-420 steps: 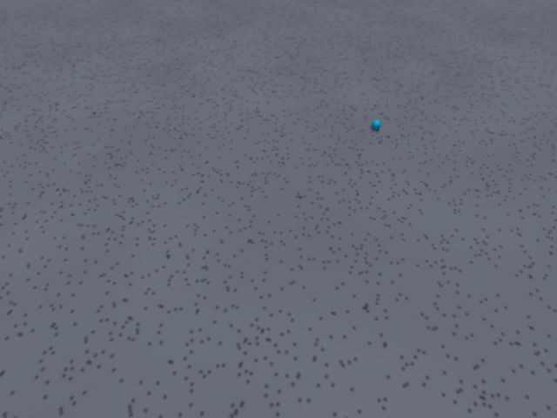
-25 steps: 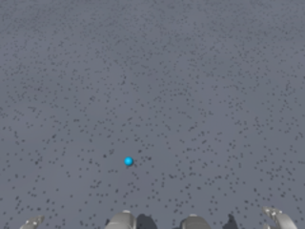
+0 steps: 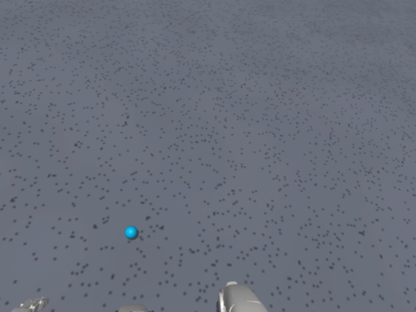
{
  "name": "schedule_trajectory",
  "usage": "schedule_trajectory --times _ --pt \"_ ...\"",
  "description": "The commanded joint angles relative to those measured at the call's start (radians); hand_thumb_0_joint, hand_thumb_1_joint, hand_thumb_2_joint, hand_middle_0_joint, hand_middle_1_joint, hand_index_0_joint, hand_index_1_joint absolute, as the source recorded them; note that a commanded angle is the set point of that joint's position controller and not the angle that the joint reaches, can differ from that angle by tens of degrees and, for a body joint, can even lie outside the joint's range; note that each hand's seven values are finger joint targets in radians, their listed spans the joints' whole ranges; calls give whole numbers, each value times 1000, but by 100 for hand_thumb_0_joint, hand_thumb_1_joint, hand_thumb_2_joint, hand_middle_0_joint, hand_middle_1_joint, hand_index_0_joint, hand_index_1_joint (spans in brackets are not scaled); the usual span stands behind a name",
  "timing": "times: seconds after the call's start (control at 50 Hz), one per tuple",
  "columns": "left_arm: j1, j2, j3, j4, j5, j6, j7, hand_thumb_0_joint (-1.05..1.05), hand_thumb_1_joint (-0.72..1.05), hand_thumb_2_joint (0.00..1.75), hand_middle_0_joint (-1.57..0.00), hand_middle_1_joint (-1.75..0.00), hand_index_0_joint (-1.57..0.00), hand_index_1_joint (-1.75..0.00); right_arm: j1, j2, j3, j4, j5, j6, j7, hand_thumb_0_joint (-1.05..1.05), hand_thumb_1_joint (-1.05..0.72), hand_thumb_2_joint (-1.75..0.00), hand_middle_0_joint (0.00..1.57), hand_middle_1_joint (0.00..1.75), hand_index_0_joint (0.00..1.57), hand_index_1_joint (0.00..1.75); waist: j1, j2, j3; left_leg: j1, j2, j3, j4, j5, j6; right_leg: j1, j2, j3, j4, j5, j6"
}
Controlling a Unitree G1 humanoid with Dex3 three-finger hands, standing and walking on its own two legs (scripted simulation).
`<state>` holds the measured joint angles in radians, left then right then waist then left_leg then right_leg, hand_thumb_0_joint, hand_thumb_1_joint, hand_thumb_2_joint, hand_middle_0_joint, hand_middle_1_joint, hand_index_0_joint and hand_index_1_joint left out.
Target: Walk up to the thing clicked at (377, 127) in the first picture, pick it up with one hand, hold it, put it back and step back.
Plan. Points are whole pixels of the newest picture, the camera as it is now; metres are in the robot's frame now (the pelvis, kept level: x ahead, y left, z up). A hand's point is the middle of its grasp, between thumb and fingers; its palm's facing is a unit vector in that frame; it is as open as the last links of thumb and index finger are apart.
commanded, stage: walk up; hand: left
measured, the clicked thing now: (131, 232) +0.51 +0.25 -0.71
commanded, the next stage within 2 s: stand in 1.50 s
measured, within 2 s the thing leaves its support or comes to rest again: neither
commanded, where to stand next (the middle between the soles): +0.13 +0.00 m, yaw +3 degrees
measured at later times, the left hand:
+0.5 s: hand out of the picture +0.00 +0.35 -0.09, palm faces +0.10 -0.77 -0.64, open 7.4 cm
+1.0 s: hand out of the picture +0.05 +0.20 -0.17, palm faces +0.05 -0.94 -0.35, open 7.3 cm
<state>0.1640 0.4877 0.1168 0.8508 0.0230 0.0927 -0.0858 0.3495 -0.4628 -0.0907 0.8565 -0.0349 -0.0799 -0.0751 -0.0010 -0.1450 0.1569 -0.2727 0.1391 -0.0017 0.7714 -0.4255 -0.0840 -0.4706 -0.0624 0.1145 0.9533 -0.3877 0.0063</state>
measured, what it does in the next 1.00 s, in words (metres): steps on the spot: right foot, then left foot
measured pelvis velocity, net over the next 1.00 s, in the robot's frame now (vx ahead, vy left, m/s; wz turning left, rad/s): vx -0.01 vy -0.08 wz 0.08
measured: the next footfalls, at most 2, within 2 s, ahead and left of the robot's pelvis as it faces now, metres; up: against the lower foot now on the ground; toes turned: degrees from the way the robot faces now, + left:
right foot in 0.04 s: +0.09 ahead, -0.18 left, +0.00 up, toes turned +1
left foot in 0.54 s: +0.05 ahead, +0.19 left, +0.00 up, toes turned +3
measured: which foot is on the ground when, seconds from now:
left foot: down 0.00-0.04, up 0.06-0.52, down 0.54-0.94, up 0.96-1.00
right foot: up 0.00-0.02, down 0.04-0.54, up 0.56-0.90, down 0.92-1.00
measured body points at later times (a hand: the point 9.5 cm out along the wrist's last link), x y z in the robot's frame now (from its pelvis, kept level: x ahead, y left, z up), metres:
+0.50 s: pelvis -0.01 +0.00 +0.00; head +0.03 -0.04 +0.44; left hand +0.00 +0.38 -0.05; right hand +0.10 -0.32 -0.15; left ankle +0.01 +0.19 -0.68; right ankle +0.05 -0.17 -0.70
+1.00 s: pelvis -0.01 -0.08 -0.02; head +0.01 -0.05 +0.42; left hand +0.05 +0.25 -0.15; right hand +0.05 -0.46 -0.09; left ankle +0.00 +0.15 -0.67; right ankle +0.02 -0.21 -0.70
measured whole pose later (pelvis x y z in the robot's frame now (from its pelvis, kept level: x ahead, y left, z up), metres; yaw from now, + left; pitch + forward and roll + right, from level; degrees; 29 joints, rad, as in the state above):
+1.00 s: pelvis -0.01 -0.08 -0.02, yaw +5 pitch -4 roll -1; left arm 0.27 0.42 0.09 0.88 0.03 -0.02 -0.04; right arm 0.35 -0.52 -0.11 0.88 -0.06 0.01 -0.06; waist -0.02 -0.04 0.10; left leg -0.51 0.10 -0.20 1.14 -0.54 0.04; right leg -0.40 -0.03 -0.02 0.98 -0.52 0.03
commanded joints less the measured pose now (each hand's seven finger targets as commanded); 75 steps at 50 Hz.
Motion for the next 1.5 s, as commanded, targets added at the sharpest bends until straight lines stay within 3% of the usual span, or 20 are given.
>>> schedule_trajectory --times 0.0,0.06,0.08,0.12,0.3,0.44,0.5,0.54,0.56,0.58,0.64,0.8,0.88,0.92,0.96,1.12,1.34,1.44,1.46,1.48 --pt "203 150 59 34 -16 -54 37 0 90 90 -20 -30 -20 -30 -130 -230 -39 -98 -5 36 17 0 -90 -90 20 30 20 30 95 343 -136 -299 -1 6 62 126 210 440 66 -149 -294 48 -2" --pt "52 314 64 -56 16 -87 67 0 90 90 -20 -30 -20 -30 -76 -143 -10 -115 27 58 1 0 -90 -90 20 30 20 30 55 -85 -113 -344 -164 -168 483 -228 124 126 -319 632 -714 -200 -217" --pt "-43 324 63 -79 14 -83 70 0 90 90 -20 -30 -20 -30 -85 -203 -29 -91 25 52 0 0 -90 -90 20 30 20 30 26 -66 -68 -310 -131 -166 474 -203 118 55 -331 636 -745 -316 -260" --pt "-77 228 46 -75 6 -92 82 0 90 90 -20 -30 -20 -30 -27 -227 -30 -22 46 51 12 0 -90 -90 20 30 20 30 -11 22 -59 -312 -97 -161 439 -107 112 108 -206 331 -593 -259 -196" --pt "184 251 74 -33 -14 -173 200 0 90 90 -20 -30 -20 -30 -77 -203 -76 -159 -54 159 123 0 -90 -90 20 30 20 30 35 26 -141 -461 -103 -230 547 11 66 298 -289 253 -447 289 -239" --pt "-20 188 34 -107 33 -147 137 0 90 90 -20 -30 -20 -30 -14 -156 -58 -57 50 100 112 0 -90 -90 20 30 20 30 15 -276 -143 -92 -139 24 72 -47 61 11 -107 -5 -430 -204 -184" --pt "-35 112 8 -117 10 -71 125 0 90 90 -20 -30 -20 -30 120 -180 -69 32 32 63 56 0 -90 -90 20 30 20 30 -64 -9 -124 111 -186 55 -131 236 46 -129 -25 -84 -49 -57 -124" --pt "26 54 -13 -121 -3 -54 126 0 90 90 -20 -30 -20 -30 43 -328 -76 -27 1 41 34 0 -90 -90 20 30 20 30 -27 259 -70 -72 184 -636 -379 86 172 -240 113 25 268 -231 -53" --pt "-7 143 9 -117 5 -42 134 0 90 90 -20 -30 -20 -30 -37 -408 -83 -46 17 40 27 0 -90 -90 20 30 20 30 -37 195 -75 -173 330 -821 -433 24 363 -195 54 90 308 -232 -42" --pt "-40 187 18 -98 12 -45 130 0 90 90 -20 -30 -20 -30 -101 -401 -84 -49 12 34 18 0 -90 -90 20 30 20 30 -21 184 -33 -206 333 -829 -436 -14 411 -202 18 91 344 -199 -31" --pt "86 225 60 -88 28 -17 85 0 90 90 -20 -30 -20 -30 -22 -340 -85 -15 20 15 -37 0 -90 -90 20 30 20 30 28 168 -77 34 180 -466 -226 282 306 -310 15 110 416 -67 -21" --pt "52 183 67 -129 28 -26 15 0 90 90 -20 -30 -20 -30 22 -318 -85 -43 -6 -18 -35 0 -90 -90 20 30 20 30 -4 476 -160 28 97 -328 -237 -28 302 -189 -21 -3 192 -84 -3" --pt "218 163 66 -28 -8 -85 30 0 90 90 -20 -30 -20 -30 -148 -288 -59 -109 -26 10 32 0 -90 -90 20 30 20 30 92 523 -126 -287 17 -190 -183 -228 279 206 41 -170 -188 -195 -23" --pt "421 230 85 59 1 -130 77 0 90 90 -20 -30 -20 -30 -150 -86 3 -127 -27 52 39 0 -90 -90 20 30 20 30 185 100 -90 -557 -131 -12 427 -135 187 401 -6 33 -414 -180 22" --pt "169 394 74 -25 11 -155 109 0 90 90 -20 -30 -20 -30 -183 -140 -17 -152 -10 66 23 0 -90 -90 20 30 20 30 76 69 13 -645 -125 -217 574 -153 114 125 -401 874 -756 -246 -161" --pt "211 262 47 10 -24 -201 205 0 90 90 -20 -30 -20 -30 -26 -185 -72 -134 -27 148 98 0 -90 -90 20 30 20 30 -31 14 -68 -437 -112 -217 543 103 92 217 -220 157 -393 713 -119" --pt "334 302 64 -34 -6 -196 227 0 90 90 -20 -30 -20 -30 -255 -184 -82 -248 -27 160 131 0 -90 -90 20 30 20 30 75 -142 -159 -479 -66 -125 339 -31 66 402 -267 138 -299 683 -236" --pt "162 238 18 -98 3 -167 173 0 90 90 -20 -30 -20 -30 -29 -148 -85 -79 37 96 124 0 -90 -90 20 30 20 30 -51 -108 -275 160 -171 52 -135 94 104 50 -105 -57 -22 345 -150" --pt "199 137 -15 -106 7 -156 162 0 90 90 -20 -30 -20 -30 75 -193 -98 -37 34 75 106 0 -90 -90 20 30 20 30 -102 104 -294 287 -128 -60 -175 115 124 -94 -62 -79 231 100 -100" --pt "194 -8 -29 -158 -2 -150 157 0 90 90 -20 -30 -20 -30 190 -272 -82 -51 38 52 83 0 -90 -90 20 30 20 30 -129 429 -337 379 220 -592 -316 400 163 -311 58 -32 395 -359 -3"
